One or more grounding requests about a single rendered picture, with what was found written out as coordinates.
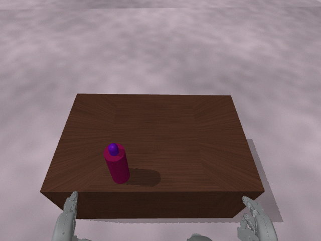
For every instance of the right robot hand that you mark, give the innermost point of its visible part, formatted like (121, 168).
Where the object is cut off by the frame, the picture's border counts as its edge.
(262, 228)

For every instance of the bottle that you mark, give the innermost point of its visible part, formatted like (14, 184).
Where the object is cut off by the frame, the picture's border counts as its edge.
(116, 160)

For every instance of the left robot hand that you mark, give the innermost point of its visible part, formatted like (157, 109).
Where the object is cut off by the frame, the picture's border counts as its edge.
(65, 224)

